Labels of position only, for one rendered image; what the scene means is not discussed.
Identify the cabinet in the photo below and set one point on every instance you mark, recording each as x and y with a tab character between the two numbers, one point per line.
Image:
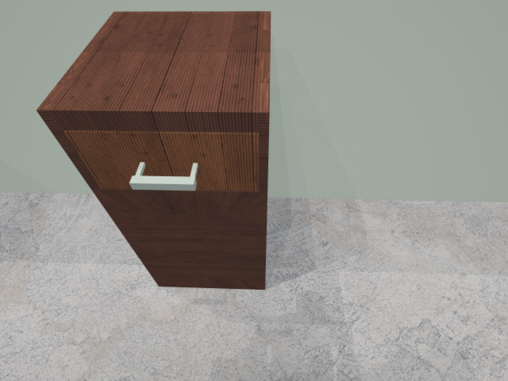
177	71

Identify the drawer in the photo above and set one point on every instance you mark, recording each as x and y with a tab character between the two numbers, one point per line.
226	161

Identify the handle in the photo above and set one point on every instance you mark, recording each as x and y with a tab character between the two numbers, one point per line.
164	183

